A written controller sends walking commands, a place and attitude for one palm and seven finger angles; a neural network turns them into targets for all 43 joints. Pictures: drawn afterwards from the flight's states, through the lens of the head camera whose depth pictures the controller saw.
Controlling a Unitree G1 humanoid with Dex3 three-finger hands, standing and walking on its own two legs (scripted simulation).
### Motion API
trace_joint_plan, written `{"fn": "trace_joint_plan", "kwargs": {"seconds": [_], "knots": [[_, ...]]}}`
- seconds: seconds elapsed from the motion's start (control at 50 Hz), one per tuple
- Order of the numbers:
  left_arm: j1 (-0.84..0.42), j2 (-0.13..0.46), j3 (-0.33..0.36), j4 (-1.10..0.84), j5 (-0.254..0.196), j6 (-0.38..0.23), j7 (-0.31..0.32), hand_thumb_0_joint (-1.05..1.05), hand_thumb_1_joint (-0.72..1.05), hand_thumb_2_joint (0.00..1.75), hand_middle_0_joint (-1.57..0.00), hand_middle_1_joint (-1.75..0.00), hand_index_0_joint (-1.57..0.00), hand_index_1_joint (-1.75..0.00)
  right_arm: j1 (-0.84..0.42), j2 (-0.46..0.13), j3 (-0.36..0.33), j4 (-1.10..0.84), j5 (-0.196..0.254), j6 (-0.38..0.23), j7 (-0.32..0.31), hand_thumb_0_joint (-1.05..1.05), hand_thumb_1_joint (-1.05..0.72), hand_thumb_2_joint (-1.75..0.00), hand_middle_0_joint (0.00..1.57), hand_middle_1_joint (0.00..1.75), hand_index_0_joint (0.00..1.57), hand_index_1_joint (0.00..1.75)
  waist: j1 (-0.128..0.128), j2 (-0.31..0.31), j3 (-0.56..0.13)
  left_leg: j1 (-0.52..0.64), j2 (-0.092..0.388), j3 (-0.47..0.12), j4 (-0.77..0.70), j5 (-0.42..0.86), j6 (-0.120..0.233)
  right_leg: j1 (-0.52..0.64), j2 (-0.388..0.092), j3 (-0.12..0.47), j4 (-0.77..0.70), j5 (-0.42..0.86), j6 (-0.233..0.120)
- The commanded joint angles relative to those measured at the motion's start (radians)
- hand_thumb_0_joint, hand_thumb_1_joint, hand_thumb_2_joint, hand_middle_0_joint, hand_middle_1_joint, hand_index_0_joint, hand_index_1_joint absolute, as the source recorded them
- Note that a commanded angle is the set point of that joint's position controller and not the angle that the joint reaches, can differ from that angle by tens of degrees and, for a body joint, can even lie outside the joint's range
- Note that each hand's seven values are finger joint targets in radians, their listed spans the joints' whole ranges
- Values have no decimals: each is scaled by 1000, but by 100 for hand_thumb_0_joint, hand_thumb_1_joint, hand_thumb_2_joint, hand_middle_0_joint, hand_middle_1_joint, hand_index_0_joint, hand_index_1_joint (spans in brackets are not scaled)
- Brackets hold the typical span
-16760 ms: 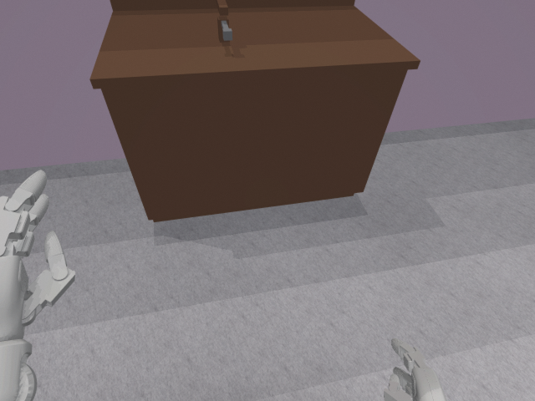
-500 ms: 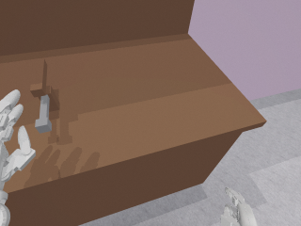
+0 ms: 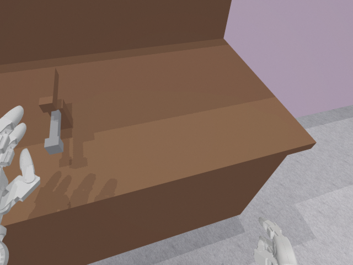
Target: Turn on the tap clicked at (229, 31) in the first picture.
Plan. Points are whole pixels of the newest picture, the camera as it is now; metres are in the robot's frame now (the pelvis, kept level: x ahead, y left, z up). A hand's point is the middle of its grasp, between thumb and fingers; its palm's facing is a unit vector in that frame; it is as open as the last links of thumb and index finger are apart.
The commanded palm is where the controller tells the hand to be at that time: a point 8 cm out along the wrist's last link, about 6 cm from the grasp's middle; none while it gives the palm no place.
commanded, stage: shuffle to correct the standing spot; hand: left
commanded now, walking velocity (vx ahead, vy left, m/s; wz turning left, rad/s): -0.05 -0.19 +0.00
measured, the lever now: (54, 145) +0.33 +0.30 +0.08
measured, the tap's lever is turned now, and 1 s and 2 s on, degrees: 0 0 0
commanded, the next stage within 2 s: none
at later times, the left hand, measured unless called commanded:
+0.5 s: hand (36, 178) +0.22 +0.24 +0.16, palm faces +0.33 -0.86 -0.40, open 7.4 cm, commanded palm +0.16 +0.28 +0.18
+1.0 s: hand (39, 178) +0.21 +0.24 +0.16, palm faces +0.34 -0.86 -0.38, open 7.4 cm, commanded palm +0.16 +0.28 +0.18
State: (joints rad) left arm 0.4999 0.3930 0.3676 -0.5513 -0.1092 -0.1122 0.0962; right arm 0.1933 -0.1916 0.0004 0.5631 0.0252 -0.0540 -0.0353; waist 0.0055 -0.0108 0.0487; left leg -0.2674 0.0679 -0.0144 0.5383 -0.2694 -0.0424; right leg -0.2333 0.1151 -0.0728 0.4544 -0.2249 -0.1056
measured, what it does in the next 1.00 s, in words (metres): stands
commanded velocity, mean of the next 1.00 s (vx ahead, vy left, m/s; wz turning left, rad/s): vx -0.04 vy -0.20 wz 0.00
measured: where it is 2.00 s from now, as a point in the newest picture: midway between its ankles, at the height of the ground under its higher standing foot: outside the picture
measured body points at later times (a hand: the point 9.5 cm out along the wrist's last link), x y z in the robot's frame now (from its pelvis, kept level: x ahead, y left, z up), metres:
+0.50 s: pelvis +0.00 +0.00 +0.00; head +0.03 +0.01 +0.45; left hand +0.19 +0.29 +0.18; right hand +0.17 -0.23 -0.08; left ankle +0.01 +0.15 -0.73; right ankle +0.01 -0.04 -0.73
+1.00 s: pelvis +0.00 +0.00 +0.00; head +0.02 +0.00 +0.45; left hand +0.19 +0.28 +0.18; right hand +0.17 -0.23 -0.08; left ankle +0.01 +0.15 -0.73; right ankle +0.01 -0.04 -0.73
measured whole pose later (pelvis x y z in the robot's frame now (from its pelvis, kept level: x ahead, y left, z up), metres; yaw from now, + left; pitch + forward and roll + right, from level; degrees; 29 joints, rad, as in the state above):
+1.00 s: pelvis +0.00 +0.00 +0.00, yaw +0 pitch +0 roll -1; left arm 0.50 0.39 0.36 -0.54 -0.11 -0.10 0.11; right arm 0.20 -0.20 0.00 0.56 0.03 -0.04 -0.03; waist 0.00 0.00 0.05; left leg -0.26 0.07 -0.02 0.53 -0.26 -0.05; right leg -0.23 0.12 -0.08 0.44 -0.22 -0.11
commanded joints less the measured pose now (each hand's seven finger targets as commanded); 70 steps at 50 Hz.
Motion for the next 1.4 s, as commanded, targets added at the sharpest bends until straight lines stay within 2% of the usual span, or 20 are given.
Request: {"fn": "trace_joint_plan", "kwargs": {"seconds": [0.0, 0.04, 0.12, 0.22, 0.24, 0.3, 0.4, 0.46, 0.62, 0.78, 0.9, 0.94, 1.0, 1.1, 1.14, 1.22, 1.24, 1.32, 1.34, 1.38], "knots": [[-93, 158, 108, -195, 4, -59, 26, 0, 90, 90, -20, -30, -20, -30, -76, -127, -51, -160, 2, -48, -8, 0, -90, -90, 20, 30, 20, 30, -11, 48, -115, 38, 67, -49, -57, 33, 78, 22, -197, 182, -127, 99, 112], [-102, 151, 96, -204, 6, -64, 29, 0, 90, 90, -20, -30, -20, -30, -88, -125, -42, -154, 0, -48, -8, 0, -90, -90, 20, 30, 20, 30, -14, 99, -110, 31, 81, -68, -97, 46, 86, 32, -179, 154, -108, 108, 110], [-87, 173, 114, -211, 11, -64, 29, 0, 90, 90, -20, -30, -20, -30, -95, -123, -44, -163, 6, -51, -7, 0, -90, -90, 20, 30, 20, 30, -7, 114, -123, 20, 103, -87, -125, 70, 89, 71, -167, 134, -84, 129, 109], [-45, 178, 126, -207, 7, -62, 25, 0, 90, 90, -20, -30, -20, -30, -86, -123, -48, -168, 4, -52, -5, 0, -90, -90, 20, 30, 20, 30, -7, 102, -149, 37, 106, -82, -104, 143, 84, 91, -170, 132, -77, 186, 97], [-49, 160, 112, -203, 7, -64, 23, 0, 90, 90, -20, -30, -20, -30, -78, -126, -46, -167, 0, -49, -3, 0, -90, -90, 20, 30, 20, 30, -9, 90, -154, 24, 104, -81, -103, 135, 82, 100, -167, 124, -76, 178, 95], [-44, 173, 129, -187, 5, -59, 22, 0, 90, 90, -20, -30, -20, -30, -70, -130, -54, -170, 2, -48, -4, 0, -90, -90, 20, 30, 20, 30, -8, 51, -146, 23, 88, -64, -80, 69, 75, 77, -183, 158, -100, 152, 91], [-55, 174, 128, -198, 1, -58, 27, 0, 90, 90, -20, -30, -20, -30, -71, -127, -53, -165, 3, -46, -5, 0, -90, -90, 20, 30, 20, 30, -11, 44, -158, 37, 76, -53, -57, 70, 74, 68, -198, 169, -108, 156, 89], [-69, 174, 121, -208, 2, -57, 28, 0, 90, 90, -20, -30, -20, -30, -77, -130, -53, -164, 3, -48, -8, 0, -90, -90, 20, 30, 20, 30, -12, 57, -154, 55, 77, -60, -56, 115, 75, 56, -197, 166, -94, 194, 84], [-61, 175, 122, -201, 2, -57, 34, 0, 90, 90, -20, -30, -20, -30, -89, -124, -47, -158, 9, -44, -6, 0, -90, -90, 20, 30, 20, 30, -13, 84, -128, 34, 81, -69, -80, 82, 80, 59, -190, 159, -104, 150, 90], [-42, 171, 126, -194, 0, -56, 30, 0, 90, 90, -20, -30, -20, -30, -78, -128, -52, -165, 4, -39, -3, 0, -90, -90, 20, 30, 20, 30, -11, 55, -160, 47, 80, -51, -49, 134, 75, 80, -200, 158, -98, 220, 98], [-62, 171, 117, -190, 1, -52, 34, 0, 90, 90, -20, -30, -20, -30, -77, -127, -50, -166, 6, -39, -5, 0, -90, -90, 20, 30, 20, 30, -11, 32, -130, 44, 64, -42, -39, 52, 74, 35, -208, 188, -134, 132, 104], [-73, 165, 108, -207, -1, -56, 37, 0, 90, 90, -20, -30, -20, -30, -84, -125, -43, -158, 4, -38, -6, 0, -90, -90, 20, 30, 20, 30, -16, 53, -138, 55, 64, -47, -50, 75, 77, 35, -206, 173, -123, 139, 92], [-62, 175, 123, -189, 1, -52, 37, 0, 90, 90, -20, -30, -20, -30, -81, -126, -48, -166, 4, -39, -6, 0, -90, -90, 20, 30, 20, 30, -10, 42, -137, 45, 76, -52, -58, 81, 78, 51, -200, 174, -121, 149, 111], [-62, 172, 118, -198, 3, -53, 34, 0, 90, 90, -20, -30, -20, -30, -84, -127, -50, -169, 4, -38, -5, 0, -90, -90, 20, 30, 20, 30, -7, 63, -143, 40, 88, -57, -68, 112, 78, 76, -193, 159, -105, 189, 117], [-58, 160, 104, -212, 2, -56, 34, 0, 90, 90, -20, -30, -20, -30, -89, -126, -42, -166, 3, -37, -4, 0, -90, -90, 20, 30, 20, 30, -12, 88, -148, 43, 90, -69, -82, 137, 81, 80, -185, 142, -92, 198, 104], [-22, 180, 129, -199, -2, -51, 35, 0, 90, 90, -20, -30, -20, -30, -91, -124, -45, -168, 7, -37, -5, 0, -90, -90, 20, 30, 20, 30, -10, 83, -152, 46, 95, -68, -80, 154, 79, 90, -189, 144, -93, 217, 105], [-34, 161, 110, -203, 0, -54, 33, 0, 90, 90, -20, -30, -20, -30, -84, -126, -43, -168, 3, -35, -4, 0, -90, -90, 20, 30, 20, 30, -11, 74, -154, 37, 93, -68, -80, 151, 77, 93, -185, 136, -90, 210, 102], [-25, 179, 127, -198, -5, -50, 34, 0, 90, 90, -20, -30, -20, -30, -89, -122, -45, -169, 10, -38, -6, 0, -90, -90, 20, 30, 20, 30, -12, 67, -142, 43, 86, -63, -76, 97, 75, 66, -195, 159, -110, 175, 99], [-40, 158, 104, -202, -3, -52, 34, 0, 90, 90, -20, -30, -20, -30, -87, -124, -42, -169, 5, -37, -6, 0, -90, -90, 20, 30, 20, 30, -14, 72, -138, 37, 83, -59, -77, 80, 76, 59, -192, 155, -113, 156, 98], [-56, 166, 114, -191, -1, -51, 36, 0, 90, 90, -20, -30, -20, -30, -84, -126, -44, -170, 4, -40, -7, 0, -90, -90, 20, 30, 20, 30, -12, 68, -125, 17, 85, -65, -92, 16, 75, 49, -191, 163, -126, 89, 99]]}}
